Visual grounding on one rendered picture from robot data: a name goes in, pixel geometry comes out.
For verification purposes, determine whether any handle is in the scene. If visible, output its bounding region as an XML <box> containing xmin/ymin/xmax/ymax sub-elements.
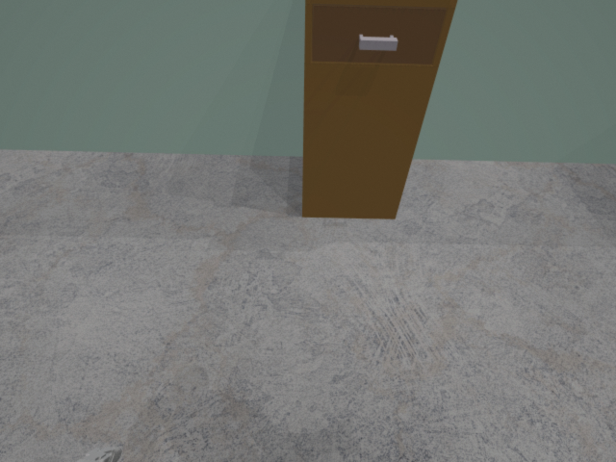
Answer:
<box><xmin>359</xmin><ymin>35</ymin><xmax>398</xmax><ymax>51</ymax></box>

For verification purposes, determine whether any cabinet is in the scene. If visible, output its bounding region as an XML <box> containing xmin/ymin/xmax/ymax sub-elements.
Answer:
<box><xmin>302</xmin><ymin>0</ymin><xmax>457</xmax><ymax>219</ymax></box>

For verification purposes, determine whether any drawer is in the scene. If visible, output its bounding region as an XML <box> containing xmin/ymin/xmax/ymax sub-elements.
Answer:
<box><xmin>312</xmin><ymin>4</ymin><xmax>447</xmax><ymax>64</ymax></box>

